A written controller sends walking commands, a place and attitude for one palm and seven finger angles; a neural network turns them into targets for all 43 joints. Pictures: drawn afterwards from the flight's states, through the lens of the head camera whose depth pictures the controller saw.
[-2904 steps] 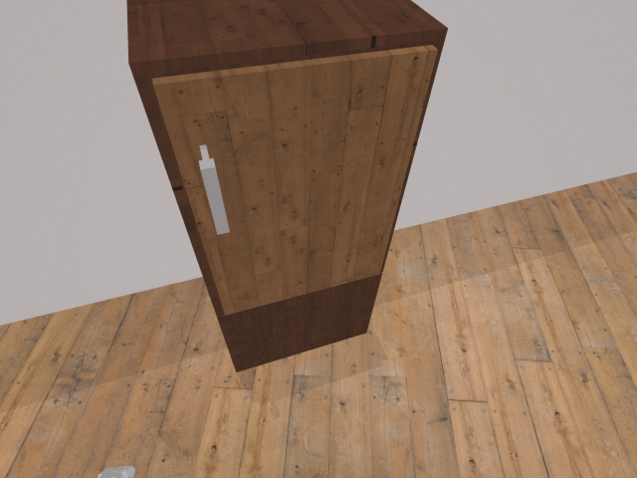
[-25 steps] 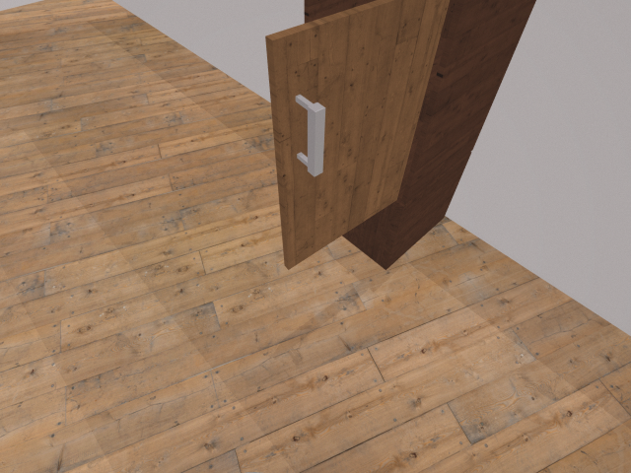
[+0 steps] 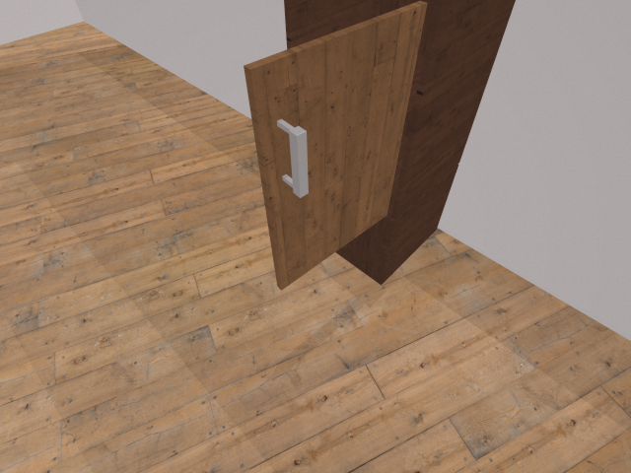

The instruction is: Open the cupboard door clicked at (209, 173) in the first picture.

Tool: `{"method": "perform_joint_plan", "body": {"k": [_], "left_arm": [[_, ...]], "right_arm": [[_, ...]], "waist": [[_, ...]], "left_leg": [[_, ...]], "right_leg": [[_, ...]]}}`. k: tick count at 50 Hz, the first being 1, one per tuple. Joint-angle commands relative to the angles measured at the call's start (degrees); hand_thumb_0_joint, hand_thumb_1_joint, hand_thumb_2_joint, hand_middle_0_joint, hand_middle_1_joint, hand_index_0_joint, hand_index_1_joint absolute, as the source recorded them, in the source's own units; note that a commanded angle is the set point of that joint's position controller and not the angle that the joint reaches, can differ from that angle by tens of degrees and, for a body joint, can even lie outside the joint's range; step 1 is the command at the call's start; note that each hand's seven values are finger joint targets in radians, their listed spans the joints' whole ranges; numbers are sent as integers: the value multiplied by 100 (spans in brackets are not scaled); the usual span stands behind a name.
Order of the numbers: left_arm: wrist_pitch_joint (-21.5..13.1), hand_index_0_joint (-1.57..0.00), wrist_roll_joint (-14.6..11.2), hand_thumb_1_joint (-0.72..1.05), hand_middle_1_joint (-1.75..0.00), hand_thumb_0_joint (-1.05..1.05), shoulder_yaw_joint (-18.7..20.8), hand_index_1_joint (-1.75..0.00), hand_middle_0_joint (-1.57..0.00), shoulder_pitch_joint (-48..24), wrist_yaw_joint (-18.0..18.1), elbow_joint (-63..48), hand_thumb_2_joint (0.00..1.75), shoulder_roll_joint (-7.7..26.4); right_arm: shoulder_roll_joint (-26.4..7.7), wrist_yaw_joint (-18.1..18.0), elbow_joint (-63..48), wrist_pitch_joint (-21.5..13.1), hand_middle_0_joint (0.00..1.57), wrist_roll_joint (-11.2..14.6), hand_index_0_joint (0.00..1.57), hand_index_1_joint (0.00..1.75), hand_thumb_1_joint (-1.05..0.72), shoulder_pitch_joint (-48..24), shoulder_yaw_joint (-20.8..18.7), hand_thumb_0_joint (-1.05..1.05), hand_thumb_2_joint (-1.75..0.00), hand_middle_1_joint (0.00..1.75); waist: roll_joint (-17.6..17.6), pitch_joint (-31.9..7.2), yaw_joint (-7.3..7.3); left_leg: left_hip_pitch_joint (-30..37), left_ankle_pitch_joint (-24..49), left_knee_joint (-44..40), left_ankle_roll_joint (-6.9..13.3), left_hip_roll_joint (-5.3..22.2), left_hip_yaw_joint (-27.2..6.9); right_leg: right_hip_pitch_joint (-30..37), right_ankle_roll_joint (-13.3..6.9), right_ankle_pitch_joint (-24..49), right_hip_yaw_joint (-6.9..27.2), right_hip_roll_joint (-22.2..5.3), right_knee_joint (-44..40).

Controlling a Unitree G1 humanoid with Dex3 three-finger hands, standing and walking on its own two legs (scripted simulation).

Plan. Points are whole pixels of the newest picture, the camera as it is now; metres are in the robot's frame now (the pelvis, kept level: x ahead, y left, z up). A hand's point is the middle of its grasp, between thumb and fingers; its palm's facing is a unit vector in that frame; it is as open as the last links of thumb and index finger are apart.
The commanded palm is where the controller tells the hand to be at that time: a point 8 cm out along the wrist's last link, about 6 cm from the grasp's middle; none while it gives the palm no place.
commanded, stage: let the arm hang, fingers relaxed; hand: left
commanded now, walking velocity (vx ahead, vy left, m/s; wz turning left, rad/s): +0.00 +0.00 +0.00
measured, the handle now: (292, 159) +0.62 +0.08 +0.05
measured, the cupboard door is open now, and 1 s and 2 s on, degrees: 85 85 85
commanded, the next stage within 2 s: look to check the result in 0.12 s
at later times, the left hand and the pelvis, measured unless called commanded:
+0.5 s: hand out of the picture +0.01 +0.16 -0.17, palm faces +0.05 -0.98 -0.19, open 7.4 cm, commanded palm none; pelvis +0.02 +0.00 +0.00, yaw +0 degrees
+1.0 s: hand out of the picture +0.02 +0.17 -0.17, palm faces +0.04 -0.98 -0.19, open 7.4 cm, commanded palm none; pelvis +0.02 +0.00 +0.00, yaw +0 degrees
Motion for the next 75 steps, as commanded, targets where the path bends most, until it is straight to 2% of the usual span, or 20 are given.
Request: {"method": "perform_joint_plan", "body": {"k": [1,4,6,9,12,18,30,33,44,48,55,63,67,71,75], "left_arm": [[-78,-20,-24,90,-30,0,111,-30,-20,484,42,-70,90,640],[-72,-20,-30,90,-30,0,98,-30,-20,439,38,-62,90,635],[-75,-20,-25,90,-30,0,95,-30,-20,472,41,-52,90,631],[-68,-20,-29,90,-30,0,85,-30,-20,437,39,-36,90,616],[-81,-20,-29,90,-30,0,95,-30,-20,446,41,-32,90,634],[-96,-20,-31,90,-30,0,86,-30,-20,464,43,1,90,613],[-101,-20,-30,90,-30,0,91,-30,-20,463,38,16,90,646],[-93,-20,-33,90,-30,0,82,-30,-20,444,36,17,90,646],[-115,-20,-36,90,-30,0,90,-30,-20,403,29,-22,90,724],[-126,-20,-35,90,-30,0,94,-30,-20,400,28,-19,90,746],[-118,-20,-36,90,-30,0,89,-30,-20,368,22,-12,90,754],[-133,-20,-31,90,-30,0,98,-30,-20,321,20,-25,90,806],[-127,-20,-32,90,-30,0,95,-30,-20,306,15,-16,90,824],[-139,-20,-26,90,-30,0,107,-30,-20,283,10,-27,90,893],[-136,-20,-31,90,-30,0,101,-30,-20,251,6,-22,90,892]], "right_arm": [[-496,-58,-106,-66,20,14,20,30,-90,338,-96,0,-90,30],[-484,-58,-81,-54,20,8,20,30,-90,326,-98,0,-90,30],[-497,-58,-93,-37,20,14,20,30,-90,319,-102,0,-90,30],[-486,-57,-60,-28,20,3,20,30,-90,317,-96,0,-90,30],[-501,-62,-61,-40,20,7,20,30,-90,310,-98,0,-90,30],[-536,-75,-42,-58,20,11,20,30,-90,261,-93,0,-90,30],[-589,-86,-26,-76,20,16,20,30,-90,222,-85,0,-90,30],[-593,-82,-18,-63,20,9,20,30,-90,210,-83,0,-90,30],[-653,-82,-29,-78,20,14,20,30,-90,163,-92,0,-90,30],[-685,-87,-35,-85,20,15,20,30,-90,133,-101,0,-90,30],[-712,-88,-40,-83,20,11,20,30,-90,126,-95,0,-90,30],[-767,-88,-54,-96,20,14,20,30,-90,77,-107,0,-90,30],[-784,-86,-64,-94,20,15,20,30,-90,43,-108,0,-90,30],[-877,-83,-76,-90,20,23,20,30,-90,17,-120,0,-90,30],[-853,-79,-58,-92,20,12,20,30,-90,-2,-113,0,-90,30]], "waist": [[-19,-24,40],[-7,104,17],[-124,175,21],[-64,240,-3],[-95,86,-9],[-90,22,-4],[-70,85,5],[-139,209,10],[-53,69,9],[-144,61,17],[-29,107,11],[-160,21,14],[-65,62,11],[-164,113,23],[-99,104,13]], "left_leg": [[105,474,-400,129,493,-465],[107,386,-422,114,476,-457],[140,337,-415,117,466,-457],[145,263,-442,105,459,-450],[227,369,-436,116,481,-456],[316,590,-443,121,505,-450],[359,688,-506,122,514,-453],[316,578,-525,117,504,-450],[402,679,-519,110,509,-446],[440,779,-505,116,519,-453],[428,693,-548,114,523,-458],[495,792,-558,127,536,-481],[493,696,-579,126,538,-474],[490,683,-587,122,542,-477],[477,674,-615,114,540,-464]], "right_leg": [[-48,-139,459,497,-521,-657],[-98,-140,369,509,-543,-737],[-169,-141,285,504,-534,-794],[-196,-143,197,525,-537,-829],[-86,-143,329,508,-535,-814],[20,-133,599,492,-538,-797],[96,-121,712,483,-538,-844],[35,-118,585,467,-541,-889],[158,-126,755,489,-552,-908],[175,-132,893,479,-556,-904],[155,-132,759,499,-550,-943],[208,-131,864,504,-549,-937],[170,-134,738,501,-555,-972],[138,-131,729,500,-543,-995],[173,-135,752,516,-562,-999]]}}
